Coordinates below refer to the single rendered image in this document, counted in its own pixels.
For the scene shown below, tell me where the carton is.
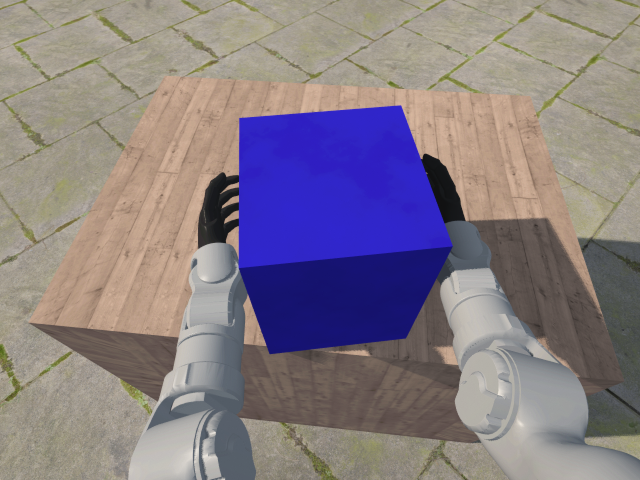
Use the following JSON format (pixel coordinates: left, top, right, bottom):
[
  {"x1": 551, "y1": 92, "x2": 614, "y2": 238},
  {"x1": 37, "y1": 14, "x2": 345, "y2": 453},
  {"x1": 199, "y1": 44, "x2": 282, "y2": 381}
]
[{"x1": 239, "y1": 105, "x2": 453, "y2": 354}]

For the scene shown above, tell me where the left robot upper arm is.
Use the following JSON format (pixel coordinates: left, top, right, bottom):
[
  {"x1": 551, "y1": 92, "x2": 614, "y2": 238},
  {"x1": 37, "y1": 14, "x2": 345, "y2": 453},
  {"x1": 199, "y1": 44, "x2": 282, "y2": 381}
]
[{"x1": 129, "y1": 408, "x2": 256, "y2": 480}]

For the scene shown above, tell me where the right robot forearm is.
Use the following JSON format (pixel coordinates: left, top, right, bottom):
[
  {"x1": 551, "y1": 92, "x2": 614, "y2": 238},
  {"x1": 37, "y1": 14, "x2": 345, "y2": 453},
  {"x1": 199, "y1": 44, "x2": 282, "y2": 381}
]
[{"x1": 437, "y1": 221, "x2": 589, "y2": 434}]

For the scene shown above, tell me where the robot left hand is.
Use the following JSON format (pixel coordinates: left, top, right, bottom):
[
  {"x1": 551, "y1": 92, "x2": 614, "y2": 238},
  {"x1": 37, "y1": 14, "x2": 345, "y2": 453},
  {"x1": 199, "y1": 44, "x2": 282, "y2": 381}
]
[{"x1": 198, "y1": 172, "x2": 239, "y2": 249}]

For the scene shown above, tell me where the right robot upper arm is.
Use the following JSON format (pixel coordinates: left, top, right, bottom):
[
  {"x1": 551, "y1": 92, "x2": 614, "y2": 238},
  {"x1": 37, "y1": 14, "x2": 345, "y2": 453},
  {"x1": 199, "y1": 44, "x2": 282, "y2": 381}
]
[{"x1": 455, "y1": 347, "x2": 640, "y2": 480}]

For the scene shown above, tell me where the left robot forearm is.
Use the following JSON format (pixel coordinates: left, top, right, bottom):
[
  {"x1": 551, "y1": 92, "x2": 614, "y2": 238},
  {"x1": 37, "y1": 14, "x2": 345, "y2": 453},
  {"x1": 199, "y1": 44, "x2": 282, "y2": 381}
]
[{"x1": 128, "y1": 243, "x2": 248, "y2": 480}]

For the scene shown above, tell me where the pedestal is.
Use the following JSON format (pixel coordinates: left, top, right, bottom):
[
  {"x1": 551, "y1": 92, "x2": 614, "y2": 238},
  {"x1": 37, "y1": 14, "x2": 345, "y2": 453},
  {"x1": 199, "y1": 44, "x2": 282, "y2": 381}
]
[{"x1": 28, "y1": 76, "x2": 624, "y2": 443}]

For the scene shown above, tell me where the robot right hand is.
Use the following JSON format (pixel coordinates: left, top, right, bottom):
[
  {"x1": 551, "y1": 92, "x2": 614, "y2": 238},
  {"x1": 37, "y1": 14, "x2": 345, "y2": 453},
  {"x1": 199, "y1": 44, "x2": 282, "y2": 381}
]
[{"x1": 421, "y1": 154, "x2": 466, "y2": 223}]

